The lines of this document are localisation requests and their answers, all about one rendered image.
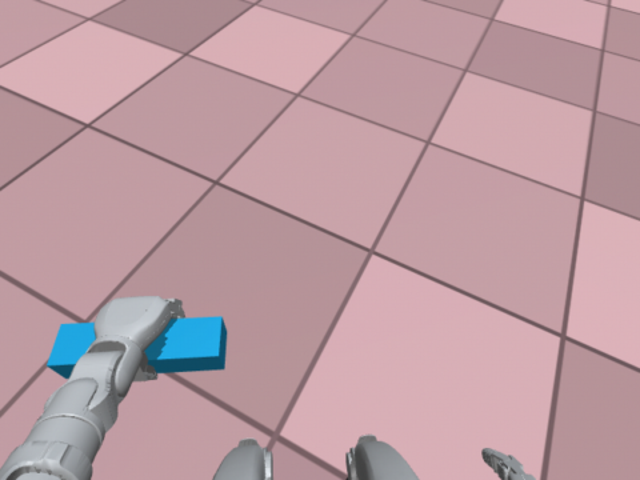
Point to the left robot arm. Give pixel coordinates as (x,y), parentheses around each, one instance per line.
(65,439)

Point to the left robot hand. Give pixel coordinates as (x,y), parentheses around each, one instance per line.
(141,319)

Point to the carton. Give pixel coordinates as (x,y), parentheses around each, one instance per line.
(186,344)

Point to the right robot hand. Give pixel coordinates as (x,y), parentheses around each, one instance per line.
(507,467)

